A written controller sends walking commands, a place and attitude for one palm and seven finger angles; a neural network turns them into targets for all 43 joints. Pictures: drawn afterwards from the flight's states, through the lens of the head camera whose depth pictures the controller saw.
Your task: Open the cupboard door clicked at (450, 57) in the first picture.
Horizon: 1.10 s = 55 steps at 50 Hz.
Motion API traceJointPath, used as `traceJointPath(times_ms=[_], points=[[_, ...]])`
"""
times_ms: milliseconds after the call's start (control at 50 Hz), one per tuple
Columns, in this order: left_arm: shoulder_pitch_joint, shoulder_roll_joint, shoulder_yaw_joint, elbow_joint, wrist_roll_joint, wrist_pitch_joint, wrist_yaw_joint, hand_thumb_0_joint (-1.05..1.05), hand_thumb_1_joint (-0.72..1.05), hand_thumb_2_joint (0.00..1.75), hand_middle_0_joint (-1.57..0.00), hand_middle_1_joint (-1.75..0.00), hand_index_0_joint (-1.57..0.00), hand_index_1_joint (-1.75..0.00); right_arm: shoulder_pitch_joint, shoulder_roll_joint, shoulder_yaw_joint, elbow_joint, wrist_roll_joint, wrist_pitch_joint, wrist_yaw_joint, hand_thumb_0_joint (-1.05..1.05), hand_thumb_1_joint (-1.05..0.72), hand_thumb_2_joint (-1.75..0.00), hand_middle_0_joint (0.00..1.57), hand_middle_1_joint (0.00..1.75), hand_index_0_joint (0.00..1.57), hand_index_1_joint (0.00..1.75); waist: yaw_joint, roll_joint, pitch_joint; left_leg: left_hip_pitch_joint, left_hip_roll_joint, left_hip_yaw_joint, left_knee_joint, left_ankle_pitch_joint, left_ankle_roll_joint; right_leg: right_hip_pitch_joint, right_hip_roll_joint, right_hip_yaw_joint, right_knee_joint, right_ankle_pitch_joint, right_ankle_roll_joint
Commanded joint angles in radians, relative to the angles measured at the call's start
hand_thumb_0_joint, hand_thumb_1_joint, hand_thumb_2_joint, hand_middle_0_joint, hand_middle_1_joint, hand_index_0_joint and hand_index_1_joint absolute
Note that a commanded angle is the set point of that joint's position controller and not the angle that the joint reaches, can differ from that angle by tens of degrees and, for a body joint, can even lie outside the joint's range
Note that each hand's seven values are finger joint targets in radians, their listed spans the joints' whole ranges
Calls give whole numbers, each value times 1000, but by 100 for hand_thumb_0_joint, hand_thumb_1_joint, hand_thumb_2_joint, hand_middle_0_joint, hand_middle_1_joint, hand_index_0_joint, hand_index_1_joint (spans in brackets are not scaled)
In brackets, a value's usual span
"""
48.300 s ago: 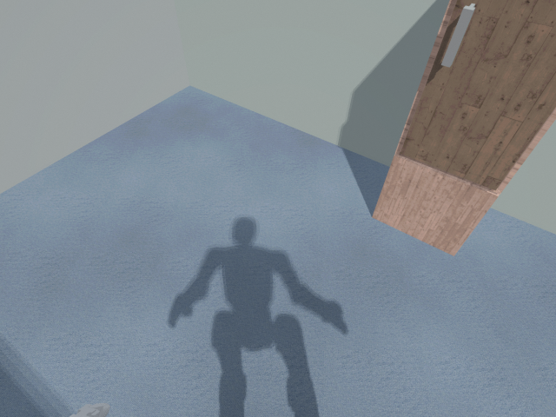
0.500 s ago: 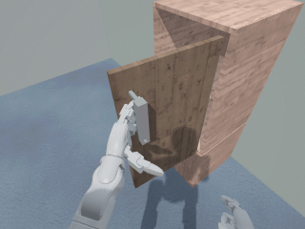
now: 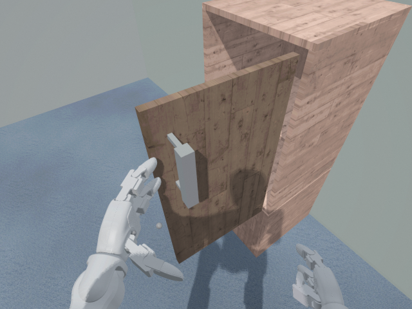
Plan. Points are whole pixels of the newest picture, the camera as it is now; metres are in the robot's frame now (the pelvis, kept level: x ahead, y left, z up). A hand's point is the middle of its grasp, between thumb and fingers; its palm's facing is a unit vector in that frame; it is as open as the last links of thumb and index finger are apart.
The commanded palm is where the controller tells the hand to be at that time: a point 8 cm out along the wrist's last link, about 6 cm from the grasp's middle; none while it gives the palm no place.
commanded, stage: slide the hand sideways off the handle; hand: left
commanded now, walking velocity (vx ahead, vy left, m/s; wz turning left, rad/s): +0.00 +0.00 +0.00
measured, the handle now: (181, 171) +0.34 +0.09 +0.12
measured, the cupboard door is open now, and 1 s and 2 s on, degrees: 87 87 87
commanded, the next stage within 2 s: draw the hand back to the body in 0.40 s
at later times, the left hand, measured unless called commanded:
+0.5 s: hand (129, 243) +0.19 +0.14 +0.12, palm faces -0.03 -1.00 -0.03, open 16.4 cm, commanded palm +0.16 +0.19 +0.12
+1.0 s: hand (99, 239) +0.18 +0.18 +0.14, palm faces +0.02 -0.99 -0.10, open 16.2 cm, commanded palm +0.14 +0.24 +0.15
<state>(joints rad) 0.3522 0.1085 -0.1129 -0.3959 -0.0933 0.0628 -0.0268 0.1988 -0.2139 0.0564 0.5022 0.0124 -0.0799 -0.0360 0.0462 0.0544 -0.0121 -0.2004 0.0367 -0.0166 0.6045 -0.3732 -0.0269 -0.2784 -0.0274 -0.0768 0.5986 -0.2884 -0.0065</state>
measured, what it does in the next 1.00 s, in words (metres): stands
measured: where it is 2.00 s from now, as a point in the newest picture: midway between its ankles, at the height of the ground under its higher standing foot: outside the picture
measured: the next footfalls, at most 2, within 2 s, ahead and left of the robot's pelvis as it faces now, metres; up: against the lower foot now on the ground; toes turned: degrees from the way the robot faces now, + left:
none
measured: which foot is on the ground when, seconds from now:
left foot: down 0.00-1.00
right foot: down 0.00-1.00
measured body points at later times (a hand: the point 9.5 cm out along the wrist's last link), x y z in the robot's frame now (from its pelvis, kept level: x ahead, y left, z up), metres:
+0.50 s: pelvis +0.00 +0.02 -0.01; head +0.00 +0.00 +0.44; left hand +0.18 +0.20 +0.12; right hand +0.19 -0.19 -0.07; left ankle -0.03 +0.14 -0.73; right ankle +0.02 -0.11 -0.73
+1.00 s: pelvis +0.00 +0.01 +0.00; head -0.02 +0.00 +0.45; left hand +0.18 +0.23 +0.14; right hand +0.20 -0.19 -0.06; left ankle -0.03 +0.14 -0.73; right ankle +0.02 -0.11 -0.73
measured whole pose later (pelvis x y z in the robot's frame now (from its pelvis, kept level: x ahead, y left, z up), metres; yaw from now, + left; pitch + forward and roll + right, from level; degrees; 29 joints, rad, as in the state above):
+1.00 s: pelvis +0.00 +0.01 +0.00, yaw +1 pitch -2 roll -1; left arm 0.49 0.23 0.13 -0.50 -0.23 0.07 -0.18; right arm 0.25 -0.23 0.07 0.54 0.04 -0.23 -0.07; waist 0.05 0.06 -0.04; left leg -0.22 0.02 -0.02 0.65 -0.40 -0.01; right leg -0.28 -0.04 -0.08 0.61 -0.30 0.01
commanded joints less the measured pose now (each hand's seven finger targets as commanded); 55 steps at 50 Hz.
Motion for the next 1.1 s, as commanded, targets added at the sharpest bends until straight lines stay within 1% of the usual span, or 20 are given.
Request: traceJointPath(times_ms=[0,140,180,240,280,300,340,400,460,580,640,700,740,880,900,980,1000,1020,1040,1080], points=[[-75,54,59,-249,-31,-79,-35,0,-50,30,-15,-30,-15,-30,-97,-75,-30,-164,2,-90,-11,0,-90,-90,20,30,20,30,-7,-92,-124,-61,-41,29,-72,233,47,104,7,26,-82,220,-7],[56,78,96,-323,-56,-115,-65,0,-50,30,-15,-30,-15,-30,-72,-81,-36,-175,9,-136,-8,0,-90,-90,20,30,20,30,-3,-65,-121,-82,-37,30,-58,263,45,87,13,5,-48,258,-6],[78,96,117,-309,-61,-123,-69,0,-50,30,-15,-30,-15,-30,-67,-86,-37,-168,8,-147,-11,0,-90,-90,20,30,20,30,-4,-81,-96,-99,-36,25,-52,243,44,72,15,5,-50,225,-7],[74,78,97,-335,-70,-137,-83,0,-50,30,-15,-30,-15,-30,-62,-87,-35,-174,11,-167,-13,0,-90,-90,20,30,20,30,-11,-53,-90,-108,-39,19,-50,216,43,49,15,-1,-42,190,-6],[83,112,130,-321,-72,-143,-84,0,-50,30,-15,-30,-15,-30,-56,-96,-38,-165,10,-179,-17,0,-90,-90,20,30,20,30,-8,-68,-91,-117,-37,15,-45,197,42,46,16,3,-43,157,-7],[81,89,110,-332,-77,-146,-90,0,-50,30,-15,-30,-15,-30,-58,-93,-36,-170,11,-186,-17,0,-90,-90,20,30,20,30,-11,-60,-94,-116,-40,13,-43,195,44,40,15,1,-40,158,-5],[132,109,145,-318,-89,-148,-100,0,-50,30,-15,-30,-15,-30,-49,-94,-39,-166,12,-195,-19,0,-90,-90,20,30,20,30,-1,-78,-106,-124,-38,10,-39,215,43,51,17,-1,-31,185,-6],[72,95,108,-345,-87,-150,-106,0,-50,30,-15,-30,-15,-30,-55,-97,-35,-167,13,-207,-18,0,-90,-90,20,30,20,30,-15,-42,-95,-130,-41,8,-35,197,42,35,15,-3,-26,164,-5],[104,81,94,-351,-82,-149,-102,0,-50,30,-15,-30,-15,-30,-47,-97,-36,-172,13,-218,-15,0,-90,-90,20,30,20,30,-6,-40,-114,-127,-40,2,-35,221,39,38,17,-12,-9,183,-7],[120,153,177,-352,-71,-125,-79,0,-50,30,-15,-30,-15,-30,-54,-98,-35,-163,13,-204,-15,0,-90,-90,20,30,20,30,9,-48,-105,-139,-36,2,-46,221,35,54,18,-12,-11,170,-12],[80,123,153,-368,-85,-110,-88,0,-50,30,-15,-30,-15,-30,-61,-95,-28,-169,18,-199,-18,0,-90,-90,20,30,20,30,-3,-18,-76,-134,-36,1,-56,188,34,32,19,-17,-25,133,-8],[69,136,172,-363,-98,-98,-98,0,-50,30,-15,-30,-15,-30,-69,-101,-28,-165,19,-203,-25,0,-90,-90,20,30,20,30,-3,-58,-83,-126,-35,-5,-62,175,38,40,20,-15,-39,115,-6],[90,155,196,-376,-105,-89,-113,0,-50,30,-15,-30,-15,-30,-68,-102,-28,-163,21,-205,-25,0,-90,-90,20,30,20,30,3,-25,-101,-116,-38,-1,-64,201,37,60,18,-14,-38,152,-8],[44,220,300,-340,-144,-61,-140,0,-50,30,-15,-30,-15,-30,-87,-108,-25,-144,27,-203,-40,0,-90,-90,20,30,20,30,8,-40,-68,-108,-39,-2,-76,179,38,66,23,-8,-74,119,-7],[36,206,295,-339,-153,-59,-148,0,-47,32,-15,-30,-15,-30,-90,-106,-22,-147,27,-207,-41,0,-90,-90,20,30,20,30,7,-28,-63,-107,-41,-2,-81,170,38,63,22,-10,-79,108,-5],[32,249,348,-333,-177,-63,-178,0,-32,37,-16,-30,-16,-30,-95,-114,-25,-135,31,-228,-45,0,-90,-90,20,30,20,30,13,-21,-96,-77,-44,0,-79,204,40,90,25,-3,-88,154,-7],[16,366,371,-438,-17,-129,-26,0,-29,39,-16,-30,-16,-30,-91,-95,-33,-138,3,-224,-58,0,-90,-90,20,30,20,30,38,-8,-61,-107,-37,16,-116,197,39,131,18,28,-118,149,-11],[124,271,333,-345,-3,-133,32,0,-26,40,-16,-30,-16,-30,-80,-81,-31,-123,-8,-222,-61,0,-90,-90,20,30,20,30,23,-17,-9,-109,-37,20,-124,178,33,108,14,23,-133,121,-15],[136,236,295,-332,15,-143,61,0,-22,42,-16,-30,-16,-30,-76,-84,-29,-113,-10,-212,-55,0,-90,-90,20,30,20,30,17,-23,3,-99,-32,18,-134,179,33,110,13,18,-140,109,-13],[107,273,321,-319,37,-165,102,0,-15,45,-16,-30,-16,-30,-88,-92,-39,-95,-14,-200,-55,0,-90,-90,20,30,20,30,15,-44,10,-71,-26,24,-145,178,37,121,10,28,-169,102,-12]])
